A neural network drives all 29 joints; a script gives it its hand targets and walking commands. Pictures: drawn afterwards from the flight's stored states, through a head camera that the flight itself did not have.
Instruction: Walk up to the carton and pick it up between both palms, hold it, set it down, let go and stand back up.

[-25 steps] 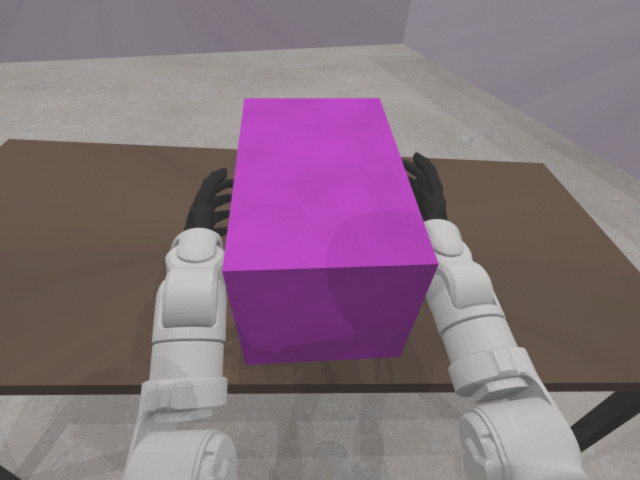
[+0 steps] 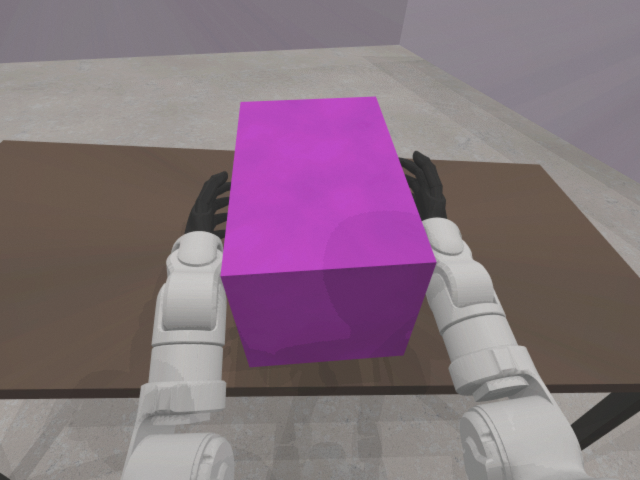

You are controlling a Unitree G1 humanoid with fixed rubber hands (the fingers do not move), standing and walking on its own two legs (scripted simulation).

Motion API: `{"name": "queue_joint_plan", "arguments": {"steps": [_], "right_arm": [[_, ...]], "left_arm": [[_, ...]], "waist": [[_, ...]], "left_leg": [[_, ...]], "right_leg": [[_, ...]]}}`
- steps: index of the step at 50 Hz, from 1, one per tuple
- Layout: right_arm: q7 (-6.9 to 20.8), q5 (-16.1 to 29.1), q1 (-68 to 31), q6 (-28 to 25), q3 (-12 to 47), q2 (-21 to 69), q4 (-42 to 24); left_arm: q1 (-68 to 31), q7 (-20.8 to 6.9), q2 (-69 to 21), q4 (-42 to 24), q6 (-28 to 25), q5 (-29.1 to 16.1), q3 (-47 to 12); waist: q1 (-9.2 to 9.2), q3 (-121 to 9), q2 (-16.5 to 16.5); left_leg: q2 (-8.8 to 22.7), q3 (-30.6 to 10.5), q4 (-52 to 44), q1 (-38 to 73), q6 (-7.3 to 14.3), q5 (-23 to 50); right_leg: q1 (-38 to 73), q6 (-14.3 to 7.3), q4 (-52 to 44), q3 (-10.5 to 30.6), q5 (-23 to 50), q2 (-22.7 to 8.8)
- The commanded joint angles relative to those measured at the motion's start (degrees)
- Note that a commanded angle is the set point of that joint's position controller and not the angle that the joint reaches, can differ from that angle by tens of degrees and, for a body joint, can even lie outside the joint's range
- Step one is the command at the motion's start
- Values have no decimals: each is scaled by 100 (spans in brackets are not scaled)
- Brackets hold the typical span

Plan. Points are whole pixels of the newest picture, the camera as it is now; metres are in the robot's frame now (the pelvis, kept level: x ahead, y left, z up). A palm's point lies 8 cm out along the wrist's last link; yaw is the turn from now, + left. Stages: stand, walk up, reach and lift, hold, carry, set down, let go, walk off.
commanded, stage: hold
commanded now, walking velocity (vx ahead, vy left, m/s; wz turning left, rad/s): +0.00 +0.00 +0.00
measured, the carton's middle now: (317, 221) +0.37 +0.00 +0.17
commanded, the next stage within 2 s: set down in 1.62 s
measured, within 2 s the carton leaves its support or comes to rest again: neither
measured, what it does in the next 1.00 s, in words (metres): stands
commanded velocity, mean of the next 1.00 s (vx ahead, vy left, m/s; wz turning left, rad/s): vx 0.00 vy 0.00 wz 0.00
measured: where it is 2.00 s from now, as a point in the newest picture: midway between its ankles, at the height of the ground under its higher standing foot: outside the picture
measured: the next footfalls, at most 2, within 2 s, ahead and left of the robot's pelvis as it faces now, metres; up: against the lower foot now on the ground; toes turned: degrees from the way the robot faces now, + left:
none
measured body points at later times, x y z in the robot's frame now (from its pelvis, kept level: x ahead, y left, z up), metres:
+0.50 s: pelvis +0.00 +0.00 +0.00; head -0.05 +0.03 +0.45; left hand +0.36 +0.13 +0.16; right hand +0.37 -0.14 +0.19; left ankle +0.01 +0.12 -0.75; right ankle +0.02 -0.12 -0.75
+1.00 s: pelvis +0.00 +0.00 +0.00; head -0.05 +0.03 +0.45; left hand +0.37 +0.13 +0.16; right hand +0.37 -0.14 +0.19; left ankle +0.01 +0.12 -0.75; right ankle +0.02 -0.12 -0.75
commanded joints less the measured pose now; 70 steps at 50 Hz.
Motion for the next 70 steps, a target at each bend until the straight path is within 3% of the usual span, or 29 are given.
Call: {"name": "queue_joint_plan", "arguments": {"steps": [1,2,4,8,10,18,19,21,23,24,28,33,34,35,36,37,43,44,47,50,51,52,53,57,60,62,64,67,70], "right_arm": [[408,358,-3864,-326,2407,3678,-1931],[389,375,-3933,-301,2329,3637,-1986],[393,282,-3996,-277,2261,3673,-1855],[373,288,-3800,-221,2335,3601,-1900],[384,297,-3722,-250,2394,3581,-1918],[415,286,-3799,-264,2282,3636,-1873],[423,235,-3963,-273,2235,3624,-1778],[433,297,-4118,-364,2327,3738,-2147],[428,299,-4205,-371,2389,3619,-2213],[429,251,-3848,-311,2311,3576,-1975],[499,155,-3819,-258,2036,3506,-1369],[485,112,-4052,-357,2007,3615,-1475],[497,178,-4138,-381,2123,3723,-1611],[492,171,-4120,-406,2088,3734,-1600],[504,201,-4241,-400,2119,3685,-1622],[511,167,-4127,-400,2137,3774,-1601],[506,233,-4044,-314,2089,3692,-1308],[495,200,-4161,-310,2089,3612,-1356],[486,170,-3996,-327,2054,3721,-1210],[436,200,-3872,-341,2243,3735,-1651],[420,301,-4041,-320,2331,3771,-1725],[413,290,-3894,-320,2287,3716,-1667],[436,335,-3941,-328,2300,3678,-1718],[418,176,-3817,-249,2083,3635,-1277],[418,251,-3887,-288,2199,3637,-1621],[403,223,-4043,-292,2210,3734,-1613],[405,339,-3785,-317,2361,3756,-1835],[375,447,-3964,-326,2567,3649,-2235],[393,336,-3666,-233,2376,3593,-1941]], "left_arm": [[-4126,-812,-3268,-951,-393,-799,-2829],[-4167,-820,-3224,-934,-388,-886,-2954],[-4297,-810,-3188,-837,-373,-814,-2851],[-4082,-880,-3061,-850,-328,-784,-2788],[-4048,-890,-3145,-1008,-327,-831,-2953],[-4137,-924,-3117,-971,-291,-770,-2815],[-4278,-921,-3145,-786,-311,-735,-2729],[-4391,-868,-3202,-1064,-368,-874,-2954],[-4171,-800,-3241,-795,-339,-857,-2947],[-4232,-780,-3237,-1020,-371,-896,-2980],[-4124,-844,-3150,-473,-316,-693,-2644],[-4267,-865,-3192,-454,-381,-777,-2696],[-4297,-835,-3201,-578,-406,-766,-2676],[-4320,-829,-3249,-551,-397,-809,-2728],[-4389,-811,-3260,-425,-399,-783,-2675],[-4532,-790,-3209,-765,-480,-851,-2736],[-4296,-779,-3191,-403,-409,-712,-2580],[-4333,-796,-3088,-338,-404,-683,-2533],[-4562,-797,-3193,-539,-480,-800,-2632],[-4482,-827,-3363,-884,-492,-951,-2964],[-4431,-786,-3264,-926,-486,-893,-2913],[-4400,-804,-3265,-936,-453,-881,-2971],[-4471,-788,-3226,-1022,-459,-859,-2955],[-4213,-896,-2970,-460,-359,-616,-2462],[-4212,-904,-3066,-655,-343,-734,-2669],[-4365,-894,-3098,-501,-399,-793,-2669],[-4181,-852,-3258,-920,-427,-917,-2935],[-4243,-771,-3231,-1116,-466,-983,-3075],[-4158,-803,-3272,-1102,-386,-862,-2941]], "waist": [[-23,-2406,500],[-106,-2334,452],[-43,-2156,496],[-65,-2060,381],[-155,-2229,529],[-21,-2083,515],[-10,-2021,356],[-44,-2428,465],[16,-2533,476],[-82,-2353,552],[-62,-1853,504],[-86,-2168,438],[35,-2315,423],[-42,-2309,450],[42,-2296,446],[-22,-2438,331],[77,-2216,554],[94,-2138,415],[-16,-2261,365],[-253,-2693,492],[-117,-2515,564],[-184,-2457,642],[-92,-2559,720],[-3,-1711,341],[-62,-2078,364],[29,-2146,389],[-114,-2513,522],[-72,-2785,497],[-103,-2301,544]], "left_leg": [[-253,272,-236,390,-91,1857],[-266,252,-230,400,-110,1841],[-252,279,-310,285,-129,1611],[-236,282,-300,339,-134,1762],[-244,245,-263,397,-128,1912],[-224,291,-351,313,-85,1612],[-228,320,-356,191,-48,1502],[-233,306,-281,251,-61,1533],[-224,257,-264,419,-102,1786],[-219,256,-210,494,-133,1911],[-180,292,-405,267,-82,1195],[-190,312,-398,275,-54,1412],[-223,332,-369,234,-26,1446],[-218,316,-376,231,-44,1394],[-225,288,-377,188,-24,1313],[-205,283,-388,361,-11,1429],[-234,308,-417,264,-6,1248],[-221,331,-429,281,-15,1186],[-224,334,-428,257,2,1128],[-228,244,-223,513,-136,1803],[-245,269,-220,393,-102,1938],[-264,242,-239,434,-150,1802],[-260,237,-260,448,-119,1765],[-227,338,-448,135,10,1235],[-230,301,-357,215,-36,1549],[-250,341,-385,160,-21,1397],[-252,277,-223,419,-117,1974],[-250,229,-131,571,-146,2153],[-225,236,-245,428,-132,1774]], "right_leg": [[618,356,-117,-248,1371,240],[522,357,-182,-222,1263,263],[433,360,-175,-248,1061,238],[512,380,-181,-248,1289,230],[570,342,-123,-253,1413,247],[417,334,-177,-283,1068,215],[430,307,-174,-318,943,242],[522,341,-117,-284,1052,210],[426,308,-129,-322,1085,286],[356,324,-152,-282,1218,257],[121,291,-245,-286,491,239],[280,290,-230,-303,752,229],[394,318,-181,-274,831,212],[389,295,-186,-297,838,225],[273,306,-188,-316,679,242],[317,305,-182,-277,809,245],[257,325,-217,-252,708,207],[233,342,-247,-236,579,201],[269,352,-230,-250,591,205],[561,323,-126,-280,1324,265],[500,351,-96,-273,1477,235],[502,358,-133,-246,1278,231],[420,391,-101,-288,1166,235],[308,366,-239,-255,815,192],[523,373,-133,-268,1235,191],[396,369,-160,-257,1034,182],[546,364,-87,-244,1560,235],[556,387,-94,-241,1590,284],[425,349,-149,-258,1215,271]]}}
